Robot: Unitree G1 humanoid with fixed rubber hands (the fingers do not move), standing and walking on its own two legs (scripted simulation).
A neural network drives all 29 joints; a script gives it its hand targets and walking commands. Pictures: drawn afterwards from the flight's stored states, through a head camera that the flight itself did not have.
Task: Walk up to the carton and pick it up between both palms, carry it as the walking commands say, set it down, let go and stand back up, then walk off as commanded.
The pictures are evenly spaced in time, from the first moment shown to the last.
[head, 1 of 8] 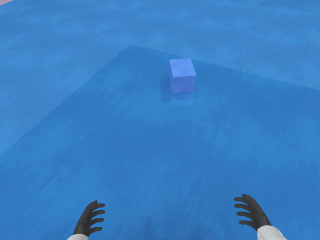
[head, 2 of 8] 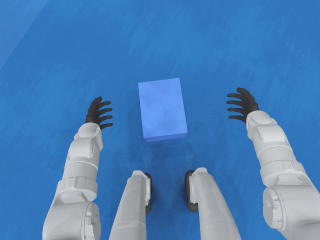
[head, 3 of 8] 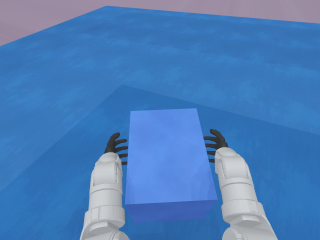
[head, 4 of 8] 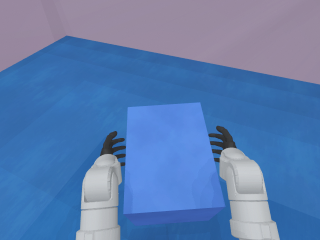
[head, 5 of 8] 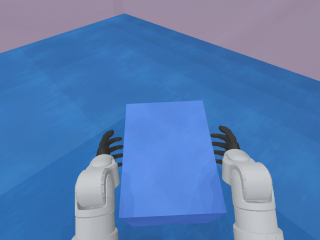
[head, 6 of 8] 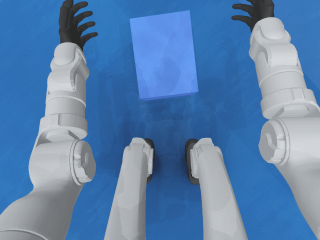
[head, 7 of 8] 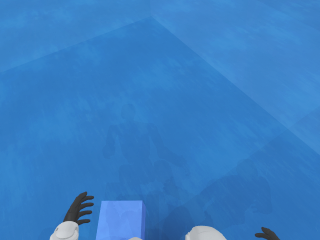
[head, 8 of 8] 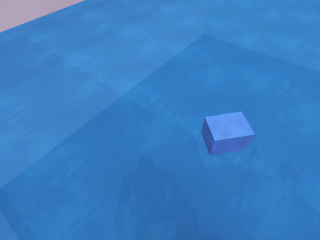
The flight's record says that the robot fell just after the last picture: no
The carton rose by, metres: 0.70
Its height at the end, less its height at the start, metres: +0.00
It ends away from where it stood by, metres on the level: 2.28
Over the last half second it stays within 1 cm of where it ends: yes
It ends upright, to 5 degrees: yes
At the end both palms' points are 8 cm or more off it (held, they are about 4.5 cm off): yes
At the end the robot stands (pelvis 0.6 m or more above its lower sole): yes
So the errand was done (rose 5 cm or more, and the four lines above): yes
